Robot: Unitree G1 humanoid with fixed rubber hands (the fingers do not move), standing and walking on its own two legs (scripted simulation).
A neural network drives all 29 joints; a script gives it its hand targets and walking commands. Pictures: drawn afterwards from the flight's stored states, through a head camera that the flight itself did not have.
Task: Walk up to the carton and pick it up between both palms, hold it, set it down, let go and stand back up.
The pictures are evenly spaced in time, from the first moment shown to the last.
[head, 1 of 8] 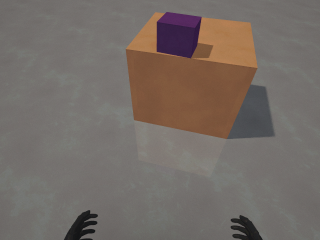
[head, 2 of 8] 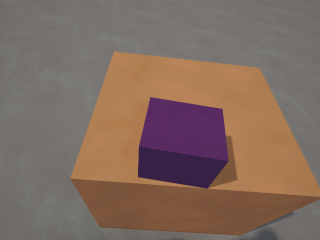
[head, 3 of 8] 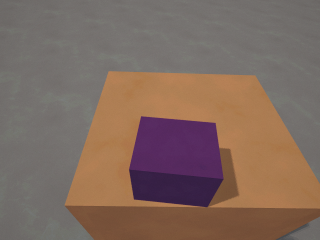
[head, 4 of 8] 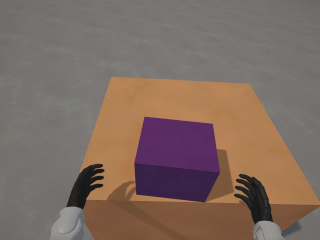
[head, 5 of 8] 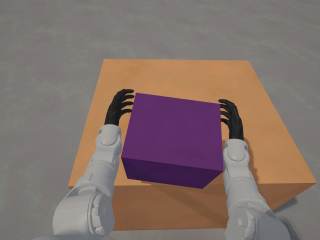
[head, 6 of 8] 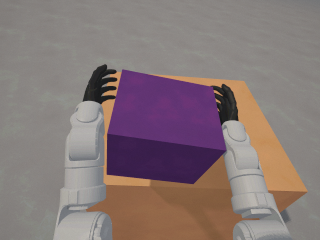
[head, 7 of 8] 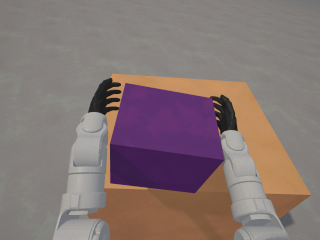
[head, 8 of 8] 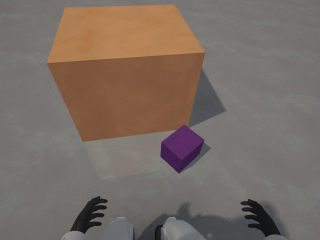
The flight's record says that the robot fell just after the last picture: yes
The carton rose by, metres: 0.23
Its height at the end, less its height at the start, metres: -0.66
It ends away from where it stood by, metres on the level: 0.49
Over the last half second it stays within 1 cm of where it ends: yes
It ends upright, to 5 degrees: yes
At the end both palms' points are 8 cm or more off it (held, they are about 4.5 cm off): yes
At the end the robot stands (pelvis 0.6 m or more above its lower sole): yes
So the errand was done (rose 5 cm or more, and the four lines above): yes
